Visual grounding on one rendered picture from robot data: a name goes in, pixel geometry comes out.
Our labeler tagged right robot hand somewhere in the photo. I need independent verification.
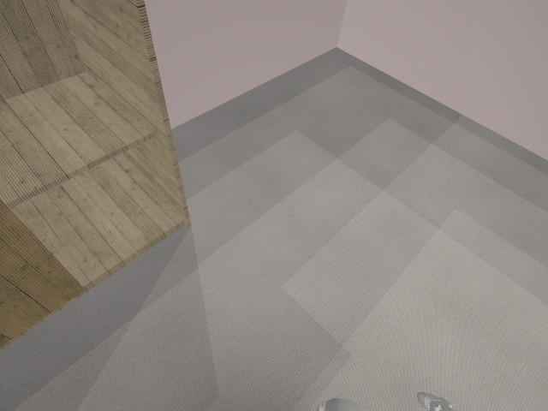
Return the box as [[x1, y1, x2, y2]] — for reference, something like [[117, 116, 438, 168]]
[[417, 392, 454, 411]]

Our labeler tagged wardrobe door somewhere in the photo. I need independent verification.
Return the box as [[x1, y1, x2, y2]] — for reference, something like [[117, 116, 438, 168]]
[[0, 200, 84, 347]]

